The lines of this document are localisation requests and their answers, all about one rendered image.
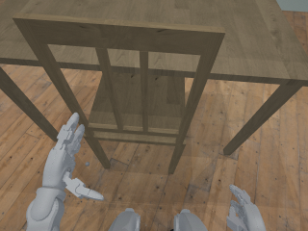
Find right robot hand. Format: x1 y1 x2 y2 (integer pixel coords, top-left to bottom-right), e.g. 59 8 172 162
226 184 267 231

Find robot right thigh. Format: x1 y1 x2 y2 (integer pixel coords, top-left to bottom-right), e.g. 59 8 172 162
173 212 208 231

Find robot left forearm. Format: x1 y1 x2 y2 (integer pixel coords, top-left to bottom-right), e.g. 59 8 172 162
26 186 66 231

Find left robot hand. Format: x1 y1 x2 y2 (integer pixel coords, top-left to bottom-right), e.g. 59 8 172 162
42 113 104 201

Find table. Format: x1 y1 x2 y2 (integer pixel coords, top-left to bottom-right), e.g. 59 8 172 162
0 0 308 156

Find chair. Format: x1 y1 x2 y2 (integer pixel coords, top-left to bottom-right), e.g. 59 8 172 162
12 13 225 174

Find right robot shin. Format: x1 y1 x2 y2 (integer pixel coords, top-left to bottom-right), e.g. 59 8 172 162
180 209 191 214

